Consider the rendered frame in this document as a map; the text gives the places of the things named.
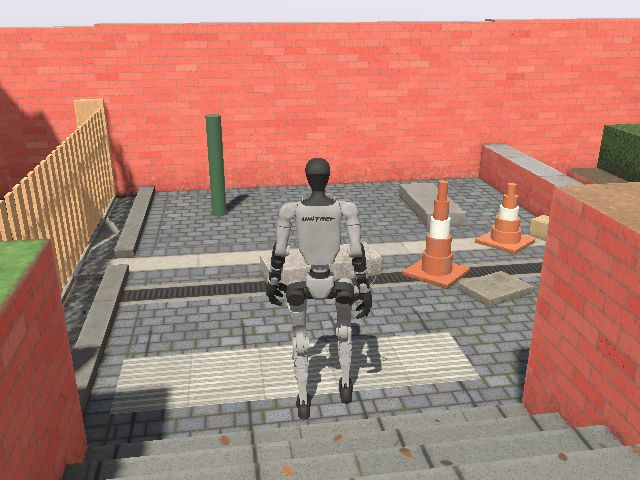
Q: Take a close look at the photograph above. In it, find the left robot upper arm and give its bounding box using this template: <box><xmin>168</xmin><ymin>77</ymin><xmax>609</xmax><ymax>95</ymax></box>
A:
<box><xmin>275</xmin><ymin>202</ymin><xmax>298</xmax><ymax>257</ymax></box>

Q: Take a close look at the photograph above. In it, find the robot head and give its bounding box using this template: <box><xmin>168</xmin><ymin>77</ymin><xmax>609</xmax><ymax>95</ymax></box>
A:
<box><xmin>301</xmin><ymin>158</ymin><xmax>336</xmax><ymax>206</ymax></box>

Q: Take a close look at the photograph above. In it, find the robot left thigh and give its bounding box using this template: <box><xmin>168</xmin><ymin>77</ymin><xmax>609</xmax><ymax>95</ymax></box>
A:
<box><xmin>286</xmin><ymin>280</ymin><xmax>309</xmax><ymax>355</ymax></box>

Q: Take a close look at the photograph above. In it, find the left robot hand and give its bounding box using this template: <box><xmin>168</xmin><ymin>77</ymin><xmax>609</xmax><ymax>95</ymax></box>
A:
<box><xmin>266</xmin><ymin>282</ymin><xmax>287</xmax><ymax>306</ymax></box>

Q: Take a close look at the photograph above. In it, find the right robot hand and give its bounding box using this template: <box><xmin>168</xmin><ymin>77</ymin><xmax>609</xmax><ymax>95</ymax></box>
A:
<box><xmin>349</xmin><ymin>291</ymin><xmax>372</xmax><ymax>319</ymax></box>

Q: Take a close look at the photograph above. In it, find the right robot forearm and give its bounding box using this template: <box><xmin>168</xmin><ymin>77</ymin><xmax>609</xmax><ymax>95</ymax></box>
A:
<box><xmin>352</xmin><ymin>243</ymin><xmax>371</xmax><ymax>293</ymax></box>

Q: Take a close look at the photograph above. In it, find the left robot forearm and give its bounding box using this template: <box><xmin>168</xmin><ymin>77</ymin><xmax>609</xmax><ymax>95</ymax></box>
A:
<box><xmin>268</xmin><ymin>242</ymin><xmax>285</xmax><ymax>285</ymax></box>

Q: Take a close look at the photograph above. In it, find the right robot upper arm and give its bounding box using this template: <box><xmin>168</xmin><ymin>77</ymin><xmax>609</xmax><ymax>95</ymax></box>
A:
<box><xmin>339</xmin><ymin>201</ymin><xmax>362</xmax><ymax>258</ymax></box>

